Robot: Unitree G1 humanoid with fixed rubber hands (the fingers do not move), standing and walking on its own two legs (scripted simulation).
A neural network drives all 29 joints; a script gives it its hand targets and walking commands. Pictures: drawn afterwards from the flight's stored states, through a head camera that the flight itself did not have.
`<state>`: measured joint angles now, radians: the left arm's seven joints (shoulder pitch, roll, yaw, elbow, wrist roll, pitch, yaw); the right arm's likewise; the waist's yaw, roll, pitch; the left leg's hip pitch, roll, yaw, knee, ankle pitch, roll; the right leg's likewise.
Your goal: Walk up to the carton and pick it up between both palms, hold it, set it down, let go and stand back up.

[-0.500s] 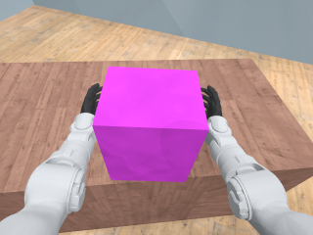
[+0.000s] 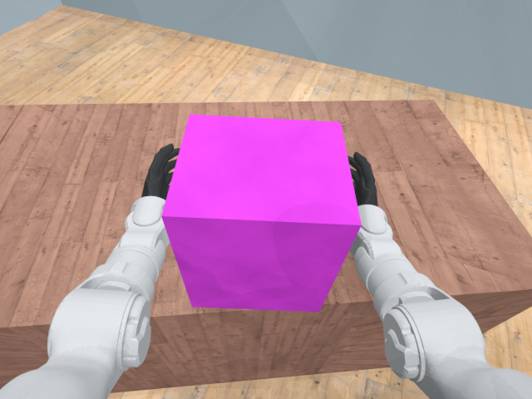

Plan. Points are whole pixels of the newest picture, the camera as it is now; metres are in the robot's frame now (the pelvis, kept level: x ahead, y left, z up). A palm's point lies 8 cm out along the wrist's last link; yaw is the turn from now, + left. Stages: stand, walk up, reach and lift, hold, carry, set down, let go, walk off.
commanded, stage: reach and lift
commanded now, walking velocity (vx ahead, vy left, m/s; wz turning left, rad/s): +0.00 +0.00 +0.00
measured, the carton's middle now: (260, 222) +0.40 -0.02 +0.02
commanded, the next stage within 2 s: none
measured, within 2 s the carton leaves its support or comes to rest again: leaves its support in 0.88 s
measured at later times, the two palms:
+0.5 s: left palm (156, 195) +0.42 +0.14 +0.08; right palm (363, 205) +0.38 -0.18 +0.07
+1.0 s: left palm (156, 191) +0.41 +0.13 +0.10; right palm (370, 210) +0.37 -0.19 +0.08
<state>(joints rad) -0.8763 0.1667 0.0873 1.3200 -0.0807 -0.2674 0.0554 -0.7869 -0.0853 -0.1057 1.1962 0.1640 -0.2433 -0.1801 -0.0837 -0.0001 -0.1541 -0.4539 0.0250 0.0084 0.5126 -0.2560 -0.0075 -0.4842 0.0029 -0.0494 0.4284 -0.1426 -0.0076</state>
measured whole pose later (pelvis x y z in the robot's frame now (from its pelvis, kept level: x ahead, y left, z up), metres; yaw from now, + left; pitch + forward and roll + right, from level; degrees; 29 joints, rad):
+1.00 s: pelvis +0.03 +0.01 +0.02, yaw +1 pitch +0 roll -1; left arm -0.59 0.01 0.23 0.78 0.22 -0.07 0.00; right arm -0.46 0.00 -0.27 0.79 -0.08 -0.22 -0.13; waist -0.08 -0.01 -0.01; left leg -0.09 0.02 0.00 0.31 -0.22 0.00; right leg -0.10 0.00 -0.06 0.19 -0.09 0.01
